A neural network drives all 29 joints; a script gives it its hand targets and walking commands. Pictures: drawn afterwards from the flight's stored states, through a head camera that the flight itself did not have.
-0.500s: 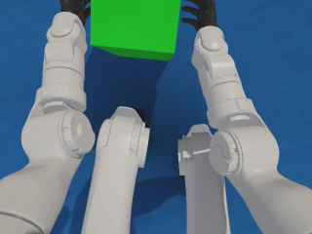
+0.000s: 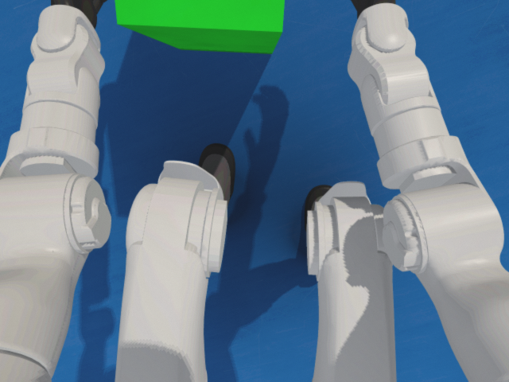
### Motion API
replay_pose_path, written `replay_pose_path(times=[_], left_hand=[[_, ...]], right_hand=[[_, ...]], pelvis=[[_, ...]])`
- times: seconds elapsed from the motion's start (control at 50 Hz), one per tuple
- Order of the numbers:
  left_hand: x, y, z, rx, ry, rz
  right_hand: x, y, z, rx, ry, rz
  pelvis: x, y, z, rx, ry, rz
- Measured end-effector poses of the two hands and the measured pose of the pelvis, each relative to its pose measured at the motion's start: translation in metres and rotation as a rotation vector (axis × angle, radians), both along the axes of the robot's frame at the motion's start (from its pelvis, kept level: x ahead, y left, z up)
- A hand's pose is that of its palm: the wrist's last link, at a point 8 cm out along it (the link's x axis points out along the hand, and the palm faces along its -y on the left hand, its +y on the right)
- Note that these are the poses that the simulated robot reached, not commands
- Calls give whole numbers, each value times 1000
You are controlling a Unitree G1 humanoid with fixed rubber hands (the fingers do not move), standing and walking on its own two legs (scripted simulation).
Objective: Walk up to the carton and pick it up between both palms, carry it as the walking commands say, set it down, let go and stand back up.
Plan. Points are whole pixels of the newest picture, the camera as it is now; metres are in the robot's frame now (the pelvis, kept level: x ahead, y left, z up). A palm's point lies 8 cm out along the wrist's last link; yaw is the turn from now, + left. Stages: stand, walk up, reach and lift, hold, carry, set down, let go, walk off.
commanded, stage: set down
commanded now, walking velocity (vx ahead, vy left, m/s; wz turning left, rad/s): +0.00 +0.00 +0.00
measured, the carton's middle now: out of the picture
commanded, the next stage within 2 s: let go in 1.38 s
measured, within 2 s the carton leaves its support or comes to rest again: neither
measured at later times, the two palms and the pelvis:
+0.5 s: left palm out of the picture +0.46 +0.31 -0.09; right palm out of the picture +0.54 +0.00 -0.08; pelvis -0.01 +0.00 +0.06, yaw +3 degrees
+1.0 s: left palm out of the picture +0.46 +0.33 +0.07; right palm out of the picture +0.53 -0.01 +0.06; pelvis +0.00 +0.00 +0.18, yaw +5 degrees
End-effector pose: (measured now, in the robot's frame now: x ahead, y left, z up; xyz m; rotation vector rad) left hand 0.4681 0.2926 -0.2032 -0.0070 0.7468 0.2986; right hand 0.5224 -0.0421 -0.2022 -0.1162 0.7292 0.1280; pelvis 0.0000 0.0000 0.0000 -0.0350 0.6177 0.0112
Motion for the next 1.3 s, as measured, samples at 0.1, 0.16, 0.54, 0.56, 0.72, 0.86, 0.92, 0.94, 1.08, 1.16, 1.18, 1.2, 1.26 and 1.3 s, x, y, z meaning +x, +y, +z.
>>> replay_pose_path(times=[0.1, 0.16, 0.54, 0.56, 0.72, 0.86, 0.92, 0.94, 1.08, 1.16, 1.18, 1.2, 1.26, 1.3], left_hand=[[14, -3, 8, -34, -65, 15], [12, -3, 17, -52, -83, 27], [-3, 14, 123, -29, -111, 13], [-1, 10, 128, -32, -114, 9], [10, 5, 178, -7, -144, 12], [-7, 27, 216, -15, -109, 47], [-10, 31, 237, -19, -127, 37], [-10, 32, 246, -16, -136, 31], [-5, 31, 289, -36, -143, 8], [-9, 23, 301, -42, -118, -2], [-10, 21, 306, -40, -118, -3], [-11, 20, 310, -37, -119, -3], [-13, 18, 326, -29, -121, -3], [-13, 19, 336, -27, -119, 6]], right_hand=[[12, 8, 13, -4, -60, 21], [19, 13, 32, 0, -99, 7], [19, 32, 128, -44, -74, -20], [19, 28, 132, -45, -78, -27], [14, 10, 179, -49, -103, -38], [13, 23, 222, -31, -94, -12], [11, 31, 240, -24, -99, -9], [11, 33, 246, -28, -99, -7], [11, 30, 287, -61, -95, -21], [11, 27, 313, -61, -104, -17], [11, 26, 319, -61, -107, -18], [12, 26, 325, -59, -109, -16], [12, 26, 341, -57, -107, -7], [11, 25, 348, -69, -89, -6]], pelvis=[[-9, 3, -6, -3, -78, 4], [-11, 5, -6, -11, -99, 18], [-9, 1, 73, -66, -157, 97], [-9, 1, 77, -65, -157, 97], [-6, 0, 110, -48, -171, 85], [-2, -1, 147, -28, -189, 91], [-1, -1, 162, -30, -199, 102], [-1, 0, 167, -32, -204, 106], [0, 5, 199, -50, -242, 134], [1, 8, 217, -51, -260, 136], [1, 9, 222, -51, -265, 137], [1, 10, 226, -49, -269, 136], [3, 11, 239, -44, -281, 136], [5, 11, 247, -43, -271, 138]])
